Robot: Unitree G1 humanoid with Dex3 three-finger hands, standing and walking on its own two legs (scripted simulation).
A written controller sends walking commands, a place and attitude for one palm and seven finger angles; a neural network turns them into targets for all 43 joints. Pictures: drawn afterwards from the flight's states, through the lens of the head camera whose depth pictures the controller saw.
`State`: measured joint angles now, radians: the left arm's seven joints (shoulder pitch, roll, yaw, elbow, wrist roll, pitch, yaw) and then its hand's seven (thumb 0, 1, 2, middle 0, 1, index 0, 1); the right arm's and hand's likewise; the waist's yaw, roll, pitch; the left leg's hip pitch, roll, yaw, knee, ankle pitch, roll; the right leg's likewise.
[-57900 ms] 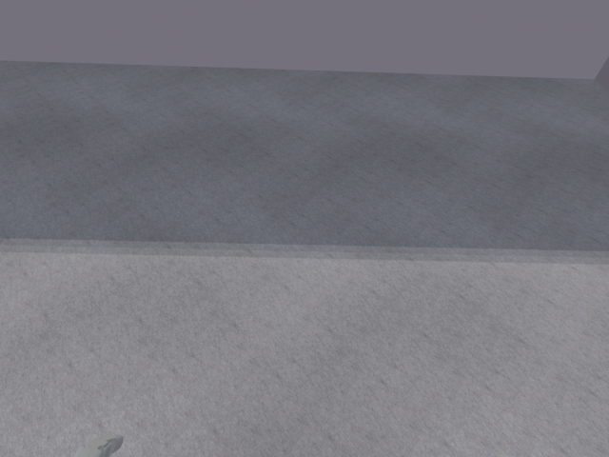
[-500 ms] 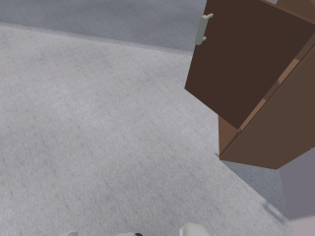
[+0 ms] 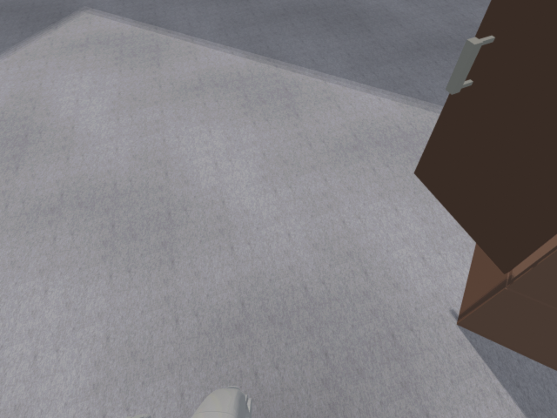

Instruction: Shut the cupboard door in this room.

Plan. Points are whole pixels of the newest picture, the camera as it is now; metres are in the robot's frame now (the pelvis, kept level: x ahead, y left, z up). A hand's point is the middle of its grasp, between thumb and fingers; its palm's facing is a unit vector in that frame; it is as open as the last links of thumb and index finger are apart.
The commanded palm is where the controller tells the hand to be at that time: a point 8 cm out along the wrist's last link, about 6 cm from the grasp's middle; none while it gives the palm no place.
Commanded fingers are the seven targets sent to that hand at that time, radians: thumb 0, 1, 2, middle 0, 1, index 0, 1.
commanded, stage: walk to a spot facing it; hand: left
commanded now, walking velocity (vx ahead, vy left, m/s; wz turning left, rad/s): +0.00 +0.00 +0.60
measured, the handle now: (470, 65) +0.81 -0.41 +0.02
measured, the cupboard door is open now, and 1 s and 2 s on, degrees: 52 52 52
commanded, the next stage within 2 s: turn to face it in 1.20 s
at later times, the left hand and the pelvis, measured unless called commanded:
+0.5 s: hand out of the picture +0.10 +0.24 -0.15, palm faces +0.27 -0.93 -0.27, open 7.4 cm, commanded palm none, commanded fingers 0.00 0.90 0.90 -0.20 -0.30 -0.20 -0.30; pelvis +0.06 +0.01 -0.01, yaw +16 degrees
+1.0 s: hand out of the picture +0.05 +0.19 -0.20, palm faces +0.66 -0.74 -0.16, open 7.4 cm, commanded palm none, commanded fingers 0.00 0.90 0.90 -0.20 -0.30 -0.20 -0.30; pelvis +0.21 +0.09 -0.03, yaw +38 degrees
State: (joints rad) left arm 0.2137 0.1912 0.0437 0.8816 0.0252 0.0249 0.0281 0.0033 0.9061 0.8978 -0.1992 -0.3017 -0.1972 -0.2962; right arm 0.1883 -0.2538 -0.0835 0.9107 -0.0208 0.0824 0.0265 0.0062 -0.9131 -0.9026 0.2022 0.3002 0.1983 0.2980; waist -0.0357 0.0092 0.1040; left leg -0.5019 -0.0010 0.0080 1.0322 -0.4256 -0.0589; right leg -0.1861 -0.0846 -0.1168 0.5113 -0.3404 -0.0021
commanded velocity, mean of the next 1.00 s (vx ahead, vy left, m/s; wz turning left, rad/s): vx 0.27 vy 0.00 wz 0.59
